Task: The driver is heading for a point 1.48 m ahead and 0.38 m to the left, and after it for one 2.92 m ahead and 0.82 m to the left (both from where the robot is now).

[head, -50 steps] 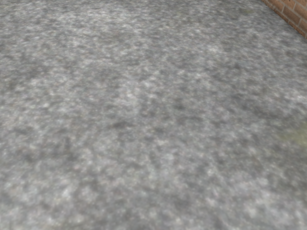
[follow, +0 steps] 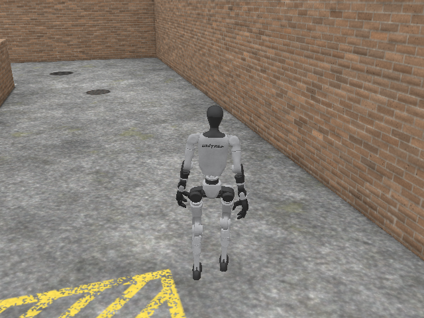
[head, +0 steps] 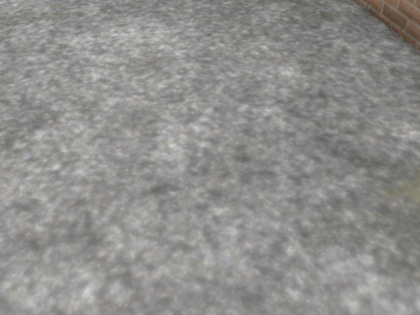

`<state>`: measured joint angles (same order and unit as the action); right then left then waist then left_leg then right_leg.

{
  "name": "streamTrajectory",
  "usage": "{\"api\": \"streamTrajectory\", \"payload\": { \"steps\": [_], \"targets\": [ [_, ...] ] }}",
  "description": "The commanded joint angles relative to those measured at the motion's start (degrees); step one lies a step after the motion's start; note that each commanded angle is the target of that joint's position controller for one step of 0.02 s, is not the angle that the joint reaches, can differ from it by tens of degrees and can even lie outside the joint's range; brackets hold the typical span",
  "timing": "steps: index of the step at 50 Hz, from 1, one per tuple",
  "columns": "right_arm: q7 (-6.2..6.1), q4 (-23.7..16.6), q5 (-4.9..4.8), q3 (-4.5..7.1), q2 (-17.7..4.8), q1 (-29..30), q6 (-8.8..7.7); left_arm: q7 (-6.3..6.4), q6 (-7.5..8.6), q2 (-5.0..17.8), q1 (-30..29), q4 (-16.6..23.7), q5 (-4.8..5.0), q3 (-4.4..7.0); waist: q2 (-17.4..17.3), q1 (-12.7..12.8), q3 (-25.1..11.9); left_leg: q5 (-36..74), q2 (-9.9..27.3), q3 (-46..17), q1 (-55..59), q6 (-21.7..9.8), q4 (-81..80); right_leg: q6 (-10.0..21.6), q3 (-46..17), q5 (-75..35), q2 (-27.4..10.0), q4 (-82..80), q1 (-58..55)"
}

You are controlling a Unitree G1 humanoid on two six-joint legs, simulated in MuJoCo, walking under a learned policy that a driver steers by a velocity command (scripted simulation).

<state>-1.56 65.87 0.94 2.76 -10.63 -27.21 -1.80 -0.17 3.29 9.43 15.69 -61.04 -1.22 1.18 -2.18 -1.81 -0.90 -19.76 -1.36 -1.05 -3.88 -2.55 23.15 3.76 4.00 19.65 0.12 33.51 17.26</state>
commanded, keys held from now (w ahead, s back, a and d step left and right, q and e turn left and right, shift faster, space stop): w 0.76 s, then w+q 0.24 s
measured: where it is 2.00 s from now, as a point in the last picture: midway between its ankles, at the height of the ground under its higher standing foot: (189, 185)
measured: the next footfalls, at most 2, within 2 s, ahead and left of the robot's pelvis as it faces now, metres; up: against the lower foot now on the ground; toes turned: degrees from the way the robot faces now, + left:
right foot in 0.02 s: +0.06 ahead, -0.10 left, +0.00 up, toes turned -3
left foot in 0.50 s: +0.41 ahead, +0.04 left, +0.00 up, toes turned +4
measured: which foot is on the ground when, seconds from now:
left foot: down 0.00-0.02, up 0.04-0.48, down 0.50-1.00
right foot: up 0.00-0.00, down 0.02-0.48, up 0.50-1.00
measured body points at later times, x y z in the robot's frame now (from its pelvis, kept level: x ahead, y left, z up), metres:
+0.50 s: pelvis +0.25 -0.02 -0.02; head +0.29 -0.01 +0.43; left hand +0.12 +0.19 -0.16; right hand +0.43 -0.23 -0.14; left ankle +0.37 +0.04 -0.74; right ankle +0.03 -0.09 -0.72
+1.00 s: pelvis +0.53 -0.03 -0.01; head +0.57 -0.02 +0.44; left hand +0.73 +0.18 -0.12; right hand +0.42 -0.25 -0.14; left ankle +0.37 +0.04 -0.74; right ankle +0.69 -0.13 -0.72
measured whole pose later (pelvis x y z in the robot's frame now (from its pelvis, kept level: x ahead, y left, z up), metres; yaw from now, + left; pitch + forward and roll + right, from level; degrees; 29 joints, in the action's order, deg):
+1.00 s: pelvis +0.53 -0.03 -0.01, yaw +5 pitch +1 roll +1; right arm -0.8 62.0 1.3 1.5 -8.3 -29.7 -5.2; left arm -1.4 3.2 9.5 -1.8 -49.7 -1.0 1.6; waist 1.2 -5.7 3.5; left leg -20.8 -4.7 -0.2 5.5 -4.4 14.3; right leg 2.1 2.8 4.6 -1.9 33.0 31.2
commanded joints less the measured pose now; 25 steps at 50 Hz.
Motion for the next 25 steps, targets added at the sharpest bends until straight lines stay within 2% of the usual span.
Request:
{"api": "streamTrajectory", "payload": {
  "steps": [1,2,3,4,5,6,8,11,16,19,21,22,23,24,25],
  "targets": [
    [0.34,-3.98,0.05,0.36,-4.18,4.59,-1.76,0.48,1.02,3.58,15.09,-2.49,0.12,1.78,3.72,8.53,5.97,-5.00,6.51,-5.08,-25.25,-6.51,4.03,0.47,-3.71,-0.67,-1.12,-10.93,-23.83],
    [1.06,-6.57,-0.40,-1.08,0.93,5.81,-2.42,1.06,1.32,9.84,22.43,-3.04,-0.46,3.25,18.09,10.64,2.42,-7.29,-0.83,4.08,-33.91,-3.25,24.33,4.58,-28.52,17.80,-16.69,-22.97,-29.88],
    [1.53,-7.75,1.18,0.01,-3.19,6.92,-2.34,0.99,0.43,10.94,24.53,-4.56,-0.08,3.66,16.45,9.40,4.93,-11.67,-1.13,3.07,-39.25,-3.58,36.95,8.68,-41.67,25.32,-22.42,-27.25,-25.43],
    [2.15,-8.17,1.93,0.26,-3.95,8.71,-2.27,0.86,0.25,8.58,17.42,-2.30,-0.13,2.98,8.23,5.67,9.82,-6.29,2.83,0.49,-40.69,-4.11,42.22,8.68,-37.90,24.72,-21.26,-26.81,-19.49],
    [2.68,-8.12,1.58,-0.08,-2.47,9.37,-2.58,0.49,0.73,7.50,12.50,-0.43,0.06,2.65,4.87,3.91,11.03,-0.65,4.54,-0.46,-39.50,-3.85,42.23,7.92,-31.98,17.40,-18.84,-27.10,-15.55],
    [3.03,-7.83,1.13,-0.13,-1.77,9.11,-2.83,0.43,1.31,6.66,10.00,0.57,0.16,2.31,3.89,2.35,10.43,3.33,5.71,-0.52,-37.15,-3.22,40.69,6.86,-26.48,9.21,-16.28,-27.69,-14.04],
    [3.43,-7.47,1.33,0.27,-2.46,8.82,-2.24,0.72,2.34,4.30,10.74,0.12,0.23,1.40,4.43,1.35,8.26,6.98,5.97,1.20,-35.16,-1.76,38.99,5.60,-18.44,-5.41,-12.85,-27.32,-15.19],
    [3.46,-8.96,1.05,0.51,-2.35,12.70,-1.17,0.99,2.91,3.93,15.83,-1.88,0.38,0.85,5.93,1.55,7.10,9.31,5.18,3.82,-37.85,-0.63,37.44,5.37,-11.98,-24.78,-11.13,-25.04,-18.45],
    [3.51,-14.51,0.37,-0.53,-0.86,26.99,-0.85,1.24,3.11,3.69,17.54,-2.09,0.23,0.05,7.02,3.52,9.48,14.79,2.94,7.81,-35.53,0.00,21.56,5.22,-6.99,-37.07,-9.09,-25.20,-16.09],
    [3.28,-16.10,-0.05,-0.80,-1.42,30.24,-0.88,1.64,3.37,5.01,18.33,-2.62,0.16,0.21,8.15,3.69,9.44,16.22,1.19,9.48,-29.42,-1.92,13.08,5.20,-5.87,-43.91,-10.22,-24.59,-17.54],
    [2.65,-15.82,-0.07,-0.21,-3.08,27.28,-1.15,1.80,3.61,6.16,16.94,-2.62,0.07,0.49,8.25,1.45,7.18,14.60,-0.68,9.71,-23.64,-4.32,10.86,4.74,-4.79,-56.70,-11.20,-19.63,-20.38],
    [2.23,-14.65,-0.04,0.35,-4.21,23.00,-1.45,1.94,3.61,6.92,16.10,-2.56,-0.01,0.75,8.45,-0.59,4.67,12.90,-1.99,9.60,-19.17,-5.46,10.48,4.39,-4.27,-63.21,-11.41,-14.34,-21.92],
    [1.81,-12.27,-0.14,1.14,-5.48,15.59,-1.86,1.99,3.38,7.61,15.29,-2.46,-0.18,1.02,8.30,-3.55,0.80,11.99,-3.12,9.11,-12.49,-6.61,8.98,4.12,-3.88,-65.82,-11.22,-5.85,-22.76],
    [1.36,-9.41,0.21,1.96,-6.60,6.91,-2.31,1.84,3.10,8.10,14.13,-2.21,0.16,1.21,7.22,-7.38,-3.26,14.18,-2.18,8.05,-1.74,-7.74,4.77,3.58,-2.80,-60.02,-9.86,5.28,-18.89],
    [0.89,-7.77,1.69,3.23,-10.74,-1.45,-2.57,1.42,2.98,6.00,14.91,-1.03,0.51,0.70,2.55,-9.44,-8.97,4.73,9.10,-4.36,10.99,-10.16,3.71,3.31,-1.30,-40.11,-7.06,21.70,-8.22]
  ]
}}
